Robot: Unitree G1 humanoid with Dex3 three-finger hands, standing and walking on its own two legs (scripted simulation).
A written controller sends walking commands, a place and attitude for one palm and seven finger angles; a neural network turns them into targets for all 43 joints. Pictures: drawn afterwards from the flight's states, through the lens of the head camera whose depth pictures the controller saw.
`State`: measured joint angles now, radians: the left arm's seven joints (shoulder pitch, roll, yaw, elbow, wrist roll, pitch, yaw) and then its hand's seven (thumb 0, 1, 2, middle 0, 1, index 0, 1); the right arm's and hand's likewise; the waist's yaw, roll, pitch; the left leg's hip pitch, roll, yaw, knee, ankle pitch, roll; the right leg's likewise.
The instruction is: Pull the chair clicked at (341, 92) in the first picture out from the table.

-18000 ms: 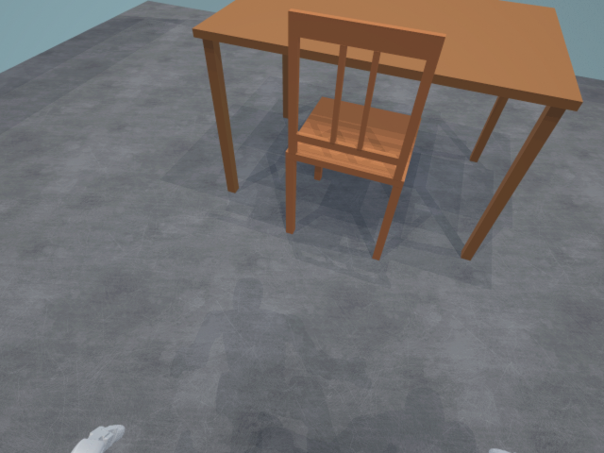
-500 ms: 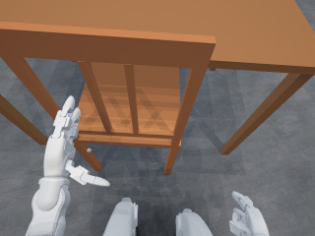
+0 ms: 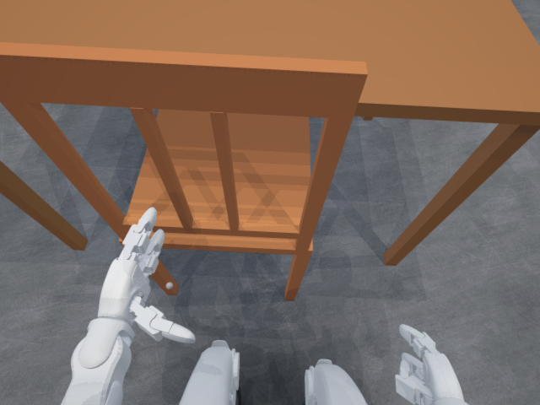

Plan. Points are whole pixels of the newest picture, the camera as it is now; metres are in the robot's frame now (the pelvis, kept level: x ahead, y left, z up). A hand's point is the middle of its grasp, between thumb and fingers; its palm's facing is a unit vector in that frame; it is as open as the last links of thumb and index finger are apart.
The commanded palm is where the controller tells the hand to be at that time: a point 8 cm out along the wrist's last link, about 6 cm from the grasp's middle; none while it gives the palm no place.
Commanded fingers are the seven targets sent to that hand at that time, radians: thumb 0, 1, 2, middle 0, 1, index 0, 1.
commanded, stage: aim the fingers beside a spindle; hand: left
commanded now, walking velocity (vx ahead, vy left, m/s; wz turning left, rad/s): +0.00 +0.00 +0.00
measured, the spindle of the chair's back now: (170, 178) +0.44 +0.17 +0.03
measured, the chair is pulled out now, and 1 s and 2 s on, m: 0.00 0.00 0.00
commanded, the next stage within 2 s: push the fingers through the gap in 0.46 s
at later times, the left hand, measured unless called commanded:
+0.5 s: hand (154, 263) +0.29 +0.16 +0.06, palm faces -0.01 -1.00 -0.06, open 16.9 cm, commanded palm +0.28 +0.22 +0.03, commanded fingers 0.00 -0.50 0.30 -0.06 -0.08 -0.06 -0.08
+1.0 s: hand (170, 255) +0.33 +0.16 +0.00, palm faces -0.07 -1.00 -0.02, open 17.0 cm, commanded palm +0.32 +0.21 +0.02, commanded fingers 0.00 -0.50 0.30 -0.06 -0.08 -0.06 -0.08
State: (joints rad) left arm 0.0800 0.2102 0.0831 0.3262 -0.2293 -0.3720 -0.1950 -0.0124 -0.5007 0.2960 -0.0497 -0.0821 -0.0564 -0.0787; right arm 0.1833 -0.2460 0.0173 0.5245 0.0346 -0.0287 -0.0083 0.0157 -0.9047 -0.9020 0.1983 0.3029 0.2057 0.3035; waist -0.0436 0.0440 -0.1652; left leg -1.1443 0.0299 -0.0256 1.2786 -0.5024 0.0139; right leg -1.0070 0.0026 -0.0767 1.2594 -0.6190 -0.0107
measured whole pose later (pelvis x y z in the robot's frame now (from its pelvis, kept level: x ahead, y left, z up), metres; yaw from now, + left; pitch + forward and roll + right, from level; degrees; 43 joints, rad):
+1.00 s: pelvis -0.01 +0.01 +0.00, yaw +0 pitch +21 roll -4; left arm -0.10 0.24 0.10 0.39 -0.19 -0.35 -0.15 -0.01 -0.50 0.30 -0.05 -0.08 -0.06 -0.08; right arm 0.18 -0.24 0.02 0.55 0.03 0.00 0.00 0.02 -0.91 -0.90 0.20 0.30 0.21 0.30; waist -0.05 0.05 -0.15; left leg -1.17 0.03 -0.02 1.29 -0.50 0.02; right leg -1.03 0.00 -0.07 1.27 -0.61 0.00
